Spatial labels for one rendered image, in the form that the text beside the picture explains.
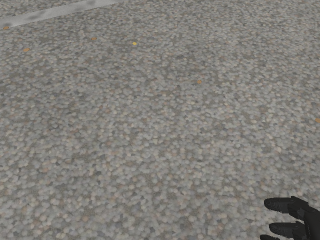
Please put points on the right robot hand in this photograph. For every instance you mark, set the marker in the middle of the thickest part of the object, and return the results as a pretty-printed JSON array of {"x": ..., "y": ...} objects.
[{"x": 298, "y": 209}]

